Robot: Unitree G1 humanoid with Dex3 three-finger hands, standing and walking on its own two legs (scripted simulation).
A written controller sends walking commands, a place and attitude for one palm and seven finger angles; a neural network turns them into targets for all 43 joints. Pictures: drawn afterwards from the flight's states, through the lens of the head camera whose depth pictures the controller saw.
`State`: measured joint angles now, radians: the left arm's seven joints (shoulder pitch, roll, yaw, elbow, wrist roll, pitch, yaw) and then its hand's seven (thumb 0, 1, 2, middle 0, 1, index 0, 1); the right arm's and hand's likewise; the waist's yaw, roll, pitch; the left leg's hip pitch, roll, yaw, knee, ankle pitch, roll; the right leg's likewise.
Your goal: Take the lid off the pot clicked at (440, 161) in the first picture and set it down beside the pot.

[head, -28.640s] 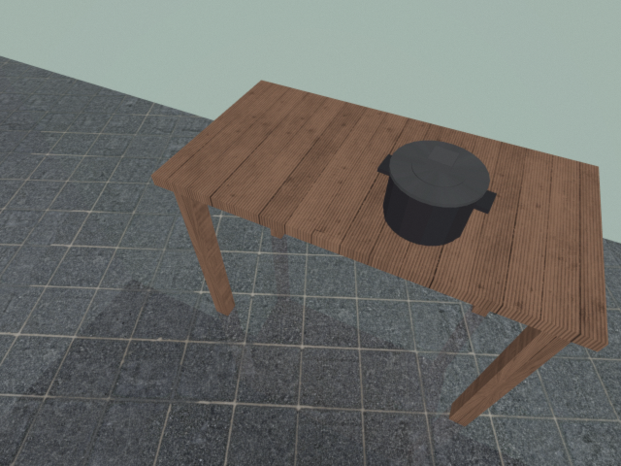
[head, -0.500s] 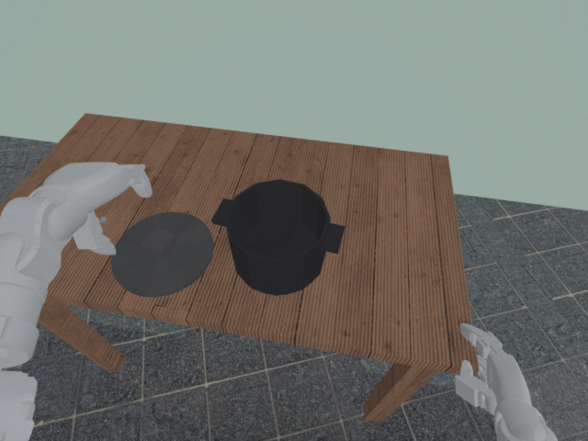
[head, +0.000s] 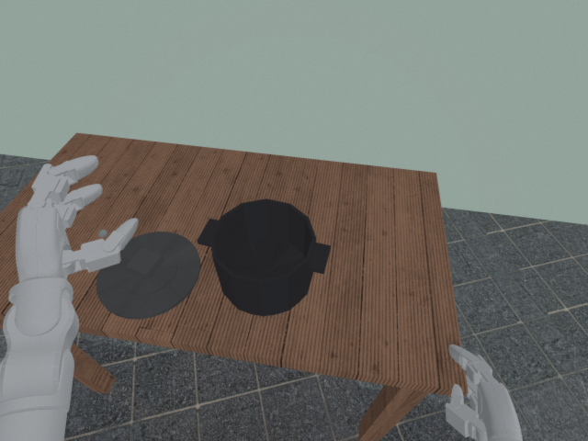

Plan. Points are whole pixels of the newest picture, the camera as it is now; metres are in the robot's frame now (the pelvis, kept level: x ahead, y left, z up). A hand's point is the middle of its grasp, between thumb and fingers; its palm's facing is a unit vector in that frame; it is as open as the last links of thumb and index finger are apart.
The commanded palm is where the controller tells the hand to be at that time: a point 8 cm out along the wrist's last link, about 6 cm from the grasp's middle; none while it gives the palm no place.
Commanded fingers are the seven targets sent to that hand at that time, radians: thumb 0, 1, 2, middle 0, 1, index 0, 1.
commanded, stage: draw the hand back to the body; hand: left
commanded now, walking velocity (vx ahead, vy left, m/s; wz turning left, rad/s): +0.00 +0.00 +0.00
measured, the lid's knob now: (145, 263) +0.41 +0.30 -0.07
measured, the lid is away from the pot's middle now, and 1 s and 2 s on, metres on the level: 0.22 0.22 0.22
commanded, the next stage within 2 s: step back with the hand held close in 1.26 s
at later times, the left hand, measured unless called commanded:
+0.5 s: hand (66, 285) +0.24 +0.25 +0.15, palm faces +0.40 -0.87 -0.29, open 7.7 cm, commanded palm +0.19 +0.29 +0.16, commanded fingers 0.00 0.90 0.90 -0.20 -0.30 -0.20 -0.30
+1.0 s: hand (52, 337) +0.18 +0.24 +0.16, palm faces +0.39 -0.83 -0.40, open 7.4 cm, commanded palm +0.13 +0.28 +0.17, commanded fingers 0.00 0.90 0.90 -0.20 -0.30 -0.20 -0.30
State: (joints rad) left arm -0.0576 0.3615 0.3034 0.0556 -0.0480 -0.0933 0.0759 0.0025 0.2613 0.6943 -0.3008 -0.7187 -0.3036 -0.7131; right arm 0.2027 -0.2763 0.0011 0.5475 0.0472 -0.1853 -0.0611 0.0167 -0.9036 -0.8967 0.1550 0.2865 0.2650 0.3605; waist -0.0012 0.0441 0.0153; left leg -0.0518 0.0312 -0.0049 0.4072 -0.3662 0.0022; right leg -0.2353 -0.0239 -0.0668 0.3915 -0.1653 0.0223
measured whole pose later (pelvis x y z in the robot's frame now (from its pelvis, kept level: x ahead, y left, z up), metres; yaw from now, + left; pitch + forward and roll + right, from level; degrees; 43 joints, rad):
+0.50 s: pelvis -0.02 +0.00 +0.00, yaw +0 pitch -2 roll -1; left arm 0.14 0.33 0.28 -0.14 -0.06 -0.13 0.10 0.01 0.80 0.87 -0.22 -0.36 -0.22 -0.36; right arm 0.16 -0.27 -0.02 0.62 0.04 -0.18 -0.08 0.02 -0.90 -0.90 0.06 0.23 0.19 0.30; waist 0.04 0.05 0.01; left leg -0.03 0.00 0.00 0.42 -0.35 0.01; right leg -0.23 -0.05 -0.06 0.43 -0.16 0.03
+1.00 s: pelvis -0.02 +0.00 +0.00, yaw +0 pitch -2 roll -1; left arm 0.47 0.33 0.30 -0.42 -0.04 -0.17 0.10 0.01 0.89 0.90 -0.21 -0.30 -0.21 -0.30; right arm 0.19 -0.25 -0.04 0.61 0.03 -0.21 -0.07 0.02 -0.90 -0.90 0.09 0.26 0.21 0.31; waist 0.04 0.07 0.00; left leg -0.04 0.03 0.00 0.46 -0.38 0.00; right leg -0.23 -0.03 -0.06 0.44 -0.17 0.02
